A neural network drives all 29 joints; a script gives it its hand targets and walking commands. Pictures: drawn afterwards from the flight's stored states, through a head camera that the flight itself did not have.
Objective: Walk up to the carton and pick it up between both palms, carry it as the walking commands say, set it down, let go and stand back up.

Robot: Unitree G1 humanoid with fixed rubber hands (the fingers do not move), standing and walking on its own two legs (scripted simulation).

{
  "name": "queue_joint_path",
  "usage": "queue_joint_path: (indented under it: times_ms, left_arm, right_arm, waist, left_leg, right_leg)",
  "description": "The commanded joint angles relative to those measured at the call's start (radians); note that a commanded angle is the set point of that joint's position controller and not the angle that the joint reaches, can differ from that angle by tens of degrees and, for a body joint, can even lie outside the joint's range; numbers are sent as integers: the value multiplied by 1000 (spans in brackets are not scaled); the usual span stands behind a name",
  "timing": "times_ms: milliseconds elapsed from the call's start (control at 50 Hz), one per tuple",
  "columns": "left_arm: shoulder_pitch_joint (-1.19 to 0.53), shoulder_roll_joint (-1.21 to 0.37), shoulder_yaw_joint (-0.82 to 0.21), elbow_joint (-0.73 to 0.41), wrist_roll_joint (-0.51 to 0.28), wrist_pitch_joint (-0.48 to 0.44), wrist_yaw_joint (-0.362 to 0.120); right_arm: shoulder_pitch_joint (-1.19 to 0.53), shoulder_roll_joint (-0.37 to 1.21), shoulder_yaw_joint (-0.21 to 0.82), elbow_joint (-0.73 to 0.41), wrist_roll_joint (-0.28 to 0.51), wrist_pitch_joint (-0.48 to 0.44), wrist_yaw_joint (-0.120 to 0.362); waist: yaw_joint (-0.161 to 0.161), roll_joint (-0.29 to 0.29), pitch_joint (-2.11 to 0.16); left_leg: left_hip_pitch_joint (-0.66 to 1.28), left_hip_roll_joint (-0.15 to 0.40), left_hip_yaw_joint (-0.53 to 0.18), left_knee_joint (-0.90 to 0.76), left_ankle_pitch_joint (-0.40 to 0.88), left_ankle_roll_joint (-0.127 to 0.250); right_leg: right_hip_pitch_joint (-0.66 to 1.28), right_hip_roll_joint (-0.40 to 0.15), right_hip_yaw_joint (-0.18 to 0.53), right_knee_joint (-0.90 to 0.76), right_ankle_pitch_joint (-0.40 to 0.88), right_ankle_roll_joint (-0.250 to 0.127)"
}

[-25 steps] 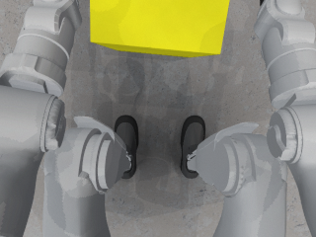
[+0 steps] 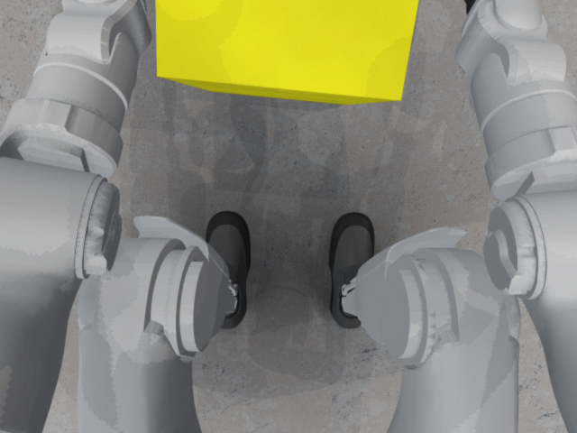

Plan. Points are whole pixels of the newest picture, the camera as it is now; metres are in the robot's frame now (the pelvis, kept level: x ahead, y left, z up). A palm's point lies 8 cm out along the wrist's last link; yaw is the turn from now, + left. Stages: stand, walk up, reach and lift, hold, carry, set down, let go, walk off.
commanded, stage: reach and lift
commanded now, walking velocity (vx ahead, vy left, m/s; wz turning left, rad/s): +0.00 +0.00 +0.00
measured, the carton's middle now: out of the picture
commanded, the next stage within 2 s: none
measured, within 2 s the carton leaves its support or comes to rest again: leaves its support in 0.94 s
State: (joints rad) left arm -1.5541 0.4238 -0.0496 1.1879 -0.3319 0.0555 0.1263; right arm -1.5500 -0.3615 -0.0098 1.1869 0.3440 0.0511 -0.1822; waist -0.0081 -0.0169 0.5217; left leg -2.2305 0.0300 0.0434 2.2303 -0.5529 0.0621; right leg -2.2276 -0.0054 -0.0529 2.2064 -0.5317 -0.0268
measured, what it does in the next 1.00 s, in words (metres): stands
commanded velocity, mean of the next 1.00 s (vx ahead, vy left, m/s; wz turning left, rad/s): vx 0.00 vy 0.00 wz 0.00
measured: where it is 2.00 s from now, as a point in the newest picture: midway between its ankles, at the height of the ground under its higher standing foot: (292, 288)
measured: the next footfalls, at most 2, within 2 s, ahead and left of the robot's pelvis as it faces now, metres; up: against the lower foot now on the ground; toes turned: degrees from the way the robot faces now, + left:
none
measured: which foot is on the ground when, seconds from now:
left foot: down 0.00-1.00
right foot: down 0.00-1.00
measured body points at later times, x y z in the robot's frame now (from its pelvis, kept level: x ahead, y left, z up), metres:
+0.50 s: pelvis +0.00 +0.00 +0.01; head +0.39 +0.03 +0.22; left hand +0.57 +0.17 -0.20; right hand +0.57 -0.12 -0.19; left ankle +0.12 +0.10 -0.33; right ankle +0.13 -0.11 -0.33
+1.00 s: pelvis +0.01 -0.01 -0.01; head +0.38 +0.02 +0.23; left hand +0.57 +0.16 -0.20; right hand +0.57 -0.13 -0.18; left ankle +0.12 +0.10 -0.33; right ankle +0.13 -0.12 -0.33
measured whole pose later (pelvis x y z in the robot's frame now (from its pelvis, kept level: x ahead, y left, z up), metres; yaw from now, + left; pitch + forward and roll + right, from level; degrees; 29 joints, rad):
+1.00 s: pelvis +0.01 -0.01 -0.01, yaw +3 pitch +30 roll -1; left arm -1.55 0.35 -0.02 1.16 -0.19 0.17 0.12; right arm -1.54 -0.24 -0.20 1.11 0.15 0.16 -0.18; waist -0.04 -0.02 0.51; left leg -2.22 -0.03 0.03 2.27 -0.57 0.03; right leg -2.19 0.06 -0.01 2.27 -0.58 0.02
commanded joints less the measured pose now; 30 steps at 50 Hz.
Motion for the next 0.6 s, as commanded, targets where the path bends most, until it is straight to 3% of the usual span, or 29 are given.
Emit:
queue_joint_path:
  times_ms: [0, 40, 140, 160, 360, 400, 420, 480, 580]
  left_arm:
    - [-348, 123, 12, -139, 1, -43, 2]
    - [-364, 105, 5, -141, 2, -46, 3]
    - [-388, 76, -12, -133, 10, -51, 9]
    - [-387, 70, -8, -139, 14, -52, 11]
    - [-421, -88, -105, -146, -21, -60, 5]
    - [-437, -136, -129, -155, -27, -62, 0]
    - [-451, -168, -139, -162, -29, -62, -6]
    - [-498, -307, -166, -174, -32, -55, -33]
    - [-635, -800, -221, -204, -1, -21, -151]
  right_arm:
    - [-256, -32, -1, -146, -1, -40, -5]
    - [-278, -11, 18, -155, 6, -41, -6]
    - [-281, 7, 11, -138, -4, -46, -17]
    - [-285, 18, 15, -137, -5, -47, -18]
    - [-281, 96, -17, -97, -52, -69, -22]
    - [-298, 141, -2, -106, -45, -73, -8]
    - [-311, 181, 15, -108, -36, -74, 3]
    - [-369, 306, 29, -120, -50, -68, 37]
    - [-539, 774, 92, -161, -91, -30, 172]
  waist:
    - [19, 50, -1548]
    - [33, 49, -1555]
    - [17, 64, -1566]
    - [27, 58, -1570]
    - [-44, 101, -1541]
    - [-48, 101, -1532]
    - [-33, 104, -1532]
    - [-50, 82, -1515]
    - [-64, 82, -1467]
  left_leg:
    - [686, -53, -69, -162, 335, -49]
    - [680, -56, -65, -163, 338, -49]
    - [706, -61, -71, -165, 344, -52]
    - [705, -65, -67, -163, 347, -52]
    - [737, -87, -83, -171, 365, -56]
    - [760, -88, -89, -171, 376, -55]
    - [768, -91, -86, -171, 383, -57]
    - [759, -99, -89, -177, 370, -54]
    - [746, -124, -83, -168, 357, -54]
  right_leg:
    - [638, 53, 58, -136, 296, 34]
    - [654, 56, 60, -136, 301, 35]
    - [648, 62, 60, -141, 306, 34]
    - [651, 64, 61, -143, 306, 34]
    - [606, 79, 43, -147, 310, 26]
    - [573, 80, 35, -144, 307, 26]
    - [572, 81, 33, -142, 308, 25]
    - [553, 86, 23, -136, 295, 30]
    - [507, 106, 10, -114, 274, 31]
